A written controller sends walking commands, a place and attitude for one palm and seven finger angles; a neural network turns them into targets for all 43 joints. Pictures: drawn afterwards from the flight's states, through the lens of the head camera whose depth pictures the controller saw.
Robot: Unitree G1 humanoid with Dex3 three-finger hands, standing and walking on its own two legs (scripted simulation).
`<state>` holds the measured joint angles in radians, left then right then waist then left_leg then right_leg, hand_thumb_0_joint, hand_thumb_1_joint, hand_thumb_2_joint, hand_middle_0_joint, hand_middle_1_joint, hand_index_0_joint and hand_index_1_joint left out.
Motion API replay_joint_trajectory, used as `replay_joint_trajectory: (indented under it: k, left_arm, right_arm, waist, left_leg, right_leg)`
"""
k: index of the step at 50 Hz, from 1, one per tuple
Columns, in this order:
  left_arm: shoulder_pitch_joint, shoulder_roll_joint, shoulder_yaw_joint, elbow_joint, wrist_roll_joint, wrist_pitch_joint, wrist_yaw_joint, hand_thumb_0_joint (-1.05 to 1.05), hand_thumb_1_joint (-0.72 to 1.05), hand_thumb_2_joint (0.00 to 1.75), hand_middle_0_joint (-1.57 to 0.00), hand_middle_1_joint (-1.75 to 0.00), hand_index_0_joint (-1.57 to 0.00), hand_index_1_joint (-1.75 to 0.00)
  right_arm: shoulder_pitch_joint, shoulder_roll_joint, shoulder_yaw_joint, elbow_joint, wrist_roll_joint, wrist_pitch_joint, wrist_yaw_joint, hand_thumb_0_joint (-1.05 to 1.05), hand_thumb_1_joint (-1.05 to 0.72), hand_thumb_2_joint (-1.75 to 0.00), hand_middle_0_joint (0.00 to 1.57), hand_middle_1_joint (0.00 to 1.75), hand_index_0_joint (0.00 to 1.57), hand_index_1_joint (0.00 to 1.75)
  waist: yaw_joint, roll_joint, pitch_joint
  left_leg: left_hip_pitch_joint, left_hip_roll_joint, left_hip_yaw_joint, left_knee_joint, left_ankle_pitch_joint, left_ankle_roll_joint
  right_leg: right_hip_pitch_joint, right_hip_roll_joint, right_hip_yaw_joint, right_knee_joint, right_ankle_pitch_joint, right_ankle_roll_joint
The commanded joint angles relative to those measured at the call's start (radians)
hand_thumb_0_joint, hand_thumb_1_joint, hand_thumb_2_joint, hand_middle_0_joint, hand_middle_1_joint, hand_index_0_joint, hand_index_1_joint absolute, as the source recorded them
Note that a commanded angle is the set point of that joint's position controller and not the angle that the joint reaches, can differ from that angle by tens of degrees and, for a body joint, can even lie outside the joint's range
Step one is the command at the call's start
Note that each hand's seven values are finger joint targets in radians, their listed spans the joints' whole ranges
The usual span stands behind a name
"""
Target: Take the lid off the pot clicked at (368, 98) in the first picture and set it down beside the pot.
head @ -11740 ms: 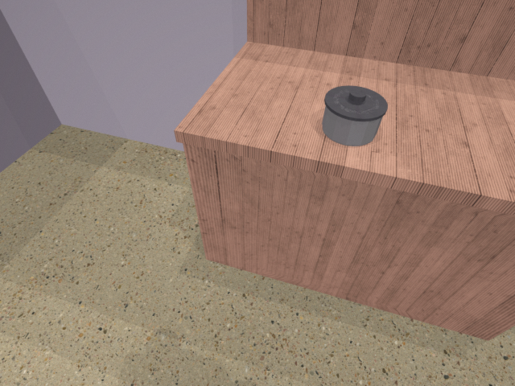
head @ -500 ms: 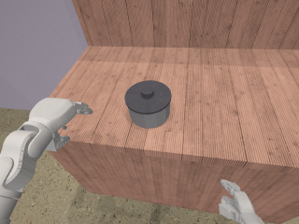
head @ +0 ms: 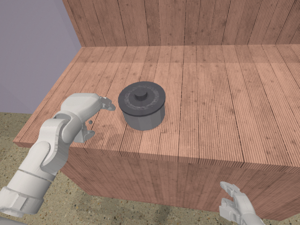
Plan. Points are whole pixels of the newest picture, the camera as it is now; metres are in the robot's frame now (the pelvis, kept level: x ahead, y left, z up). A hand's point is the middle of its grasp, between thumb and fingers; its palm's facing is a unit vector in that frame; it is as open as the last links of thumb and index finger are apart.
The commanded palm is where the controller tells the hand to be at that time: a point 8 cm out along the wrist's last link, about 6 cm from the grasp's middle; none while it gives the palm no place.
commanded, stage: move the open hand above the knob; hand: left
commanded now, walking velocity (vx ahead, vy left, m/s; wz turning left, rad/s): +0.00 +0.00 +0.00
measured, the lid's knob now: (140, 93) +0.49 +0.08 +0.07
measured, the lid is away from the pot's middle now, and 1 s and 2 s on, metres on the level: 0.00 0.00 0.00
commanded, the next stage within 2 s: none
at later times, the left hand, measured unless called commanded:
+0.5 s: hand (105, 95) +0.40 +0.15 +0.15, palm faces -0.11 -0.08 -0.99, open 10.2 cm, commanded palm +0.37 +0.14 +0.20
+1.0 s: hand (135, 89) +0.44 +0.08 +0.14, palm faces -0.20 +0.01 -0.98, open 10.2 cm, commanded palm +0.44 +0.09 +0.20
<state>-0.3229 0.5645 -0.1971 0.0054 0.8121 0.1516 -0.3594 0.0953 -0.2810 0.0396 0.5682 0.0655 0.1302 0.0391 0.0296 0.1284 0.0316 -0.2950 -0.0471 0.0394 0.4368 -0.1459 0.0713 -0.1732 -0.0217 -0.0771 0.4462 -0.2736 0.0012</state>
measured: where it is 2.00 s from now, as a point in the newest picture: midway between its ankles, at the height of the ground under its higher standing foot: outside the picture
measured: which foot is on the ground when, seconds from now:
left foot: down 0.00-1.00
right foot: down 0.00-1.00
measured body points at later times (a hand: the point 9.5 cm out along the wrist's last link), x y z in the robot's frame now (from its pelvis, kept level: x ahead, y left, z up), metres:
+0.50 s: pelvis +0.02 -0.02 +0.00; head +0.03 -0.08 +0.45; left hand +0.40 +0.15 +0.20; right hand +0.21 -0.25 -0.12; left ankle +0.05 +0.07 -0.74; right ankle -0.02 -0.12 -0.74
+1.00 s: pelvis +0.02 -0.03 +0.00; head +0.05 -0.08 +0.44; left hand +0.44 +0.08 +0.19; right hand +0.19 -0.27 -0.13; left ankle +0.05 +0.07 -0.74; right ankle -0.02 -0.12 -0.74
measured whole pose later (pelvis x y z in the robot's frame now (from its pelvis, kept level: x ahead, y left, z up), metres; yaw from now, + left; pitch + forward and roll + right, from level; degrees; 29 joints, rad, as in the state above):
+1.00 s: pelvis +0.02 -0.03 +0.00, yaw -1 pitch +2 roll +1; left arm -0.72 0.45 -0.36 0.35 0.83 0.21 -0.32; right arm 0.10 -0.29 0.03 0.63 0.08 0.15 0.02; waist -0.02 0.10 0.00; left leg -0.32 -0.02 0.04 0.47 -0.20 0.03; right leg -0.21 0.00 -0.07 0.50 -0.33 -0.04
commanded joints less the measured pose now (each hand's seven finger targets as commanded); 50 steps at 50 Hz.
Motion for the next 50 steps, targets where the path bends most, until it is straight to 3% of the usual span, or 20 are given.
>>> replay_joint_trajectory:
  k: [1, 3, 7, 9, 13, 15, 18, 19, 22, 24, 26, 28, 30, 33, 35, 39, 44, 46, 48, 50]
  left_arm:
    - [-0.553, 0.454, 0.35, -0.148, 0.064, -0.018, 0.087, 0.0, -0.32, 1.45, -0.83, -0.08, -0.83, -0.08]
    - [-0.5, 0.41, 0.355, -0.051, 0.032, -0.007, 0.102, 0.0, -0.32, 1.45, -0.83, -0.08, -0.83, -0.08]
    - [-0.259, 0.016, 0.034, -0.027, -0.032, 0.038, 0.055, 0.0, -0.32, 1.45, -0.83, -0.08, -0.83, -0.08]
    - [-0.248, -0.09, -0.072, -0.066, -0.033, 0.051, 0.024, 0.0, -0.32, 1.45, -0.83, -0.08, -0.83, -0.08]
    - [-0.595, 0.354, 0.239, -0.239, 0.045, 0.032, 0.074, 0.0, -0.32, 1.45, -0.83, -0.08, -0.83, -0.08]
    - [-0.719, 0.449, 0.306, -0.192, 0.091, 0.017, 0.096, 0.0, -0.32, 1.45, -0.83, -0.08, -0.83, -0.08]
    - [-0.628, 0.34, 0.28, -0.066, 0.045, 0.025, 0.13, 0.0, -0.32, 1.45, -0.83, -0.08, -0.83, -0.08]
    - [-0.543, 0.203, 0.178, 0.036, 0.023, 0.046, 0.125, 0.0, -0.32, 1.45, -0.83, -0.08, -0.83, -0.08]
    - [-0.32, -0.009, 0.015, 0.132, -0.017, 0.072, 0.088, 0.0, -0.32, 1.45, -0.83, -0.08, -0.83, -0.08]
    - [-0.308, -0.117, -0.091, 0.039, -0.016, 0.083, 0.053, 0.0, -0.32, 1.45, -0.83, -0.08, -0.83, -0.08]
    - [-0.475, -0.008, -0.042, -0.062, 0.017, 0.085, 0.052, 0.0, -0.32, 1.45, -0.83, -0.08, -0.83, -0.08]
    - [-0.728, 0.242, 0.123, -0.155, 0.054, 0.079, 0.078, 0.0, -0.32, 1.45, -0.83, -0.08, -0.83, -0.08]
    - [-0.906, 0.386, 0.217, -0.116, 0.093, 0.07, 0.098, 0.0, -0.32, 1.45, -0.83, -0.08, -0.83, -0.08]
    - [-0.809, 0.317, 0.22, 0.031, 0.052, 0.065, 0.129, 0.0, -0.32, 1.45, -0.83, -0.08, -0.83, -0.08]
    - [-0.654, 0.17, 0.129, 0.211, 0.024, 0.089, 0.127, 0.0, -0.32, 1.45, -0.83, -0.08, -0.83, -0.08]
    - [-0.495, -0.15, -0.125, 0.273, 0.007, 0.126, 0.071, 0.0, -0.32, 1.45, -0.83, -0.08, -0.83, -0.08]
    - [-1.04, 0.155, 0.024, -0.037, 0.071, 0.106, 0.071, 0.0, -0.32, 1.45, -0.83, -0.08, -0.83, -0.08]
    - [-1.104, 0.283, 0.137, 0.057, 0.074, 0.088, 0.095, 0.0, -0.32, 1.45, -0.83, -0.08, -0.83, -0.08]
    - [-1.006, 0.31, 0.197, 0.199, 0.057, 0.077, 0.121, 0.0, -0.32, 1.45, -0.83, -0.08, -0.83, -0.08]
    - [-0.881, 0.13, 0.082, 0.43, 0.045, 0.105, 0.132, 0.0, -0.32, 1.45, -0.83, -0.08, -0.83, -0.08]
  right_arm:
    - [-0.125, -0.092, -0.032, -0.126, -0.008, -0.067, -0.024, 0.0, -0.9, -0.9, 0.2, 0.3, 0.2, 0.3]
    - [-0.1, -0.1, -0.041, -0.121, -0.003, -0.063, -0.016, 0.0, -0.9, -0.9, 0.2, 0.3, 0.2, 0.3]
    - [-0.136, -0.084, -0.047, -0.166, 0.02, -0.051, 0.027, 0.0, -0.9, -0.9, 0.2, 0.3, 0.2, 0.3]
    - [-0.138, -0.085, -0.052, -0.182, 0.026, -0.036, 0.044, 0.0, -0.9, -0.9, 0.2, 0.3, 0.2, 0.3]
    - [-0.15, -0.117, -0.052, -0.164, 0.006, -0.03, 0.004, 0.0, -0.9, -0.9, 0.2, 0.3, 0.2, 0.3]
    - [-0.133, -0.091, -0.036, -0.127, 0.001, -0.053, -0.014, 0.0, -0.9, -0.9, 0.2, 0.3, 0.2, 0.3]
    - [-0.1, -0.089, -0.039, -0.112, 0.006, -0.053, -0.006, 0.0, -0.9, -0.9, 0.2, 0.3, 0.2, 0.3]
    - [-0.116, -0.066, -0.03, -0.111, 0.011, -0.049, 0.002, 0.0, -0.9, -0.9, 0.2, 0.3, 0.2, 0.3]
    - [-0.126, -0.087, -0.039, -0.137, 0.03, -0.031, 0.031, 0.0, -0.9, -0.9, 0.2, 0.3, 0.2, 0.3]
    - [-0.152, -0.088, -0.049, -0.167, 0.035, -0.014, 0.047, 0.0, -0.9, -0.9, 0.2, 0.3, 0.2, 0.3]
    - [-0.177, -0.094, -0.052, -0.178, 0.031, -0.002, 0.037, 0.0, -0.9, -0.9, 0.2, 0.3, 0.2, 0.3]
    - [-0.175, -0.105, -0.051, -0.155, 0.018, -0.001, 0.011, 0.0, -0.9, -0.9, 0.2, 0.3, 0.2, 0.3]
    - [-0.148, -0.091, -0.038, -0.115, 0.012, -0.026, -0.016, 0.0, -0.9, -0.9, 0.2, 0.3, 0.2, 0.3]
    - [-0.098, -0.087, -0.036, -0.09, 0.012, -0.037, -0.024, 0.0, -0.9, -0.9, 0.2, 0.3, 0.2, 0.3]
    - [-0.109, -0.073, -0.024, -0.081, 0.02, -0.034, -0.011, 0.0, -0.9, -0.9, 0.2, 0.3, 0.2, 0.3]
    - [-0.127, -0.087, -0.045, -0.12, 0.039, -0.001, 0.034, 0.0, -0.9, -0.9, 0.2, 0.3, 0.2, 0.3]
    - [-0.144, -0.091, -0.051, -0.13, 0.023, 0.001, 0.0, 0.0, -0.9, -0.9, 0.2, 0.3, 0.2, 0.3]
    - [-0.093, -0.089, -0.044, -0.086, 0.017, -0.025, -0.024, 0.0, -0.9, -0.9, 0.2, 0.3, 0.2, 0.3]
    - [-0.048, -0.098, -0.039, -0.057, 0.013, -0.032, -0.034, 0.0, -0.9, -0.9, 0.2, 0.3, 0.2, 0.3]
    - [-0.045, -0.081, -0.03, -0.029, 0.02, -0.024, -0.03, 0.0, -0.9, -0.9, 0.2, 0.3, 0.2, 0.3]
  waist:
    - [0.021, -0.043, -0.412]
    - [0.012, -0.044, -0.374]
    - [-0.006, -0.095, -0.292]
    - [-0.033, -0.149, -0.272]
    - [-0.021, -0.126, -0.347]
    - [0.004, -0.076, -0.456]
    - [0.005, -0.036, -0.446]
    - [0.005, -0.074, -0.391]
    - [-0.008, -0.166, -0.269]
    - [-0.033, -0.193, -0.284]
    - [-0.042, -0.189, -0.32]
    - [-0.048, -0.181, -0.368]
    - [-0.03, -0.105, -0.456]
    - [-0.022, -0.078, -0.454]
    - [-0.005, -0.123, -0.384]
    - [-0.045, -0.201, -0.291]
    - [-0.069, -0.148, -0.502]
    - [-0.059, -0.118, -0.535]
    - [-0.044, -0.159, -0.5]
    - [-0.045, -0.201, -0.375]
  left_leg:
    - [0.258, 0.022, -0.104, -0.022, 0.176, -0.015]
    - [0.239, 0.022, -0.095, -0.012, 0.172, -0.016]
    - [0.235, 0.022, -0.07, -0.007, 0.207, -0.026]
    - [0.228, 0.023, -0.058, 0.001, 0.187, -0.016]
    - [0.233, 0.015, -0.071, 0.006, 0.127, -0.003]
    - [0.264, 0.008, -0.084, 0.019, 0.226, -0.002]
    - [0.267, 0.014, -0.077, 0.022, 0.283, -0.009]
    - [0.233, 0.013, -0.065, 0.014, 0.277, -0.015]
    - [0.179, 0.016, -0.039, 0.013, 0.21, -0.026]
    - [0.185, 0.011, -0.015, 0.025, 0.206, -0.017]
    - [0.194, 0.006, -0.02, 0.03, 0.187, -0.007]
    - [0.208, 0.007, -0.038, 0.039, 0.148, 0.003]
    - [0.242, -0.002, -0.057, 0.038, 0.181, 0.008]
    - [0.25, 0.005, -0.055, 0.035, 0.22, 0.006]
    - [0.19, 0.006, -0.043, 0.028, 0.23, -0.008]
    - [0.155, 0.008, -0.013, 0.038, 0.201, -0.017]
    - [0.24, -0.014, -0.033, 0.057, 0.196, 0.018]
    - [0.257, -0.01, -0.048, 0.052, 0.211, 0.02]
    - [0.228, -0.002, -0.049, 0.045, 0.227, 0.018]
    - [0.16, 0.008, -0.031, 0.022, 0.188, 0.001]
  right_leg:
    - [0.012, 0.027, 0.044, -0.034, 0.203, -0.046]
    - [0.0, 0.029, 0.042, -0.032, 0.217, -0.05]
    - [-0.071, 0.024, 0.024, -0.033, 0.261, -0.031]
    - [-0.094, 0.029, 0.018, -0.044, 0.25, -0.029]
    - [-0.019, 0.025, 0.056, -0.037, 0.239, -0.037]
    - [0.033, 0.023, 0.066, -0.005, 0.317, -0.04]
    - [0.034, 0.026, 0.056, 0.004, 0.366, -0.047]
    - [0.015, 0.024, 0.045, 0.002, 0.356, -0.039]
    - [-0.056, 0.019, 0.034, -0.019, 0.343, -0.025]
    - [-0.052, 0.017, 0.038, -0.028, 0.37, -0.021]
    - [-0.044, 0.013, 0.051, -0.028, 0.366, -0.021]
    - [-0.011, 0.012, 0.076, -0.02, 0.348, -0.023]
    - [0.03, 0.014, 0.087, 0.0, 0.372, -0.026]
    - [0.031, 0.019, 0.074, 0.002, 0.393, -0.035]
    - [0.017, 0.012, 0.064, 0.007, 0.408, -0.028]
    - [-0.063, 0.014, 0.04, -0.007, 0.414, -0.019]
    - [0.029, 0.009, 0.09, 0.006, 0.465, -0.018]
    - [0.051, 0.012, 0.093, 0.015, 0.473, -0.022]
    - [0.058, 0.014, 0.087, 0.012, 0.48, -0.026]
    - [-0.008, 0.013, 0.06, 0.006, 0.425, -0.019]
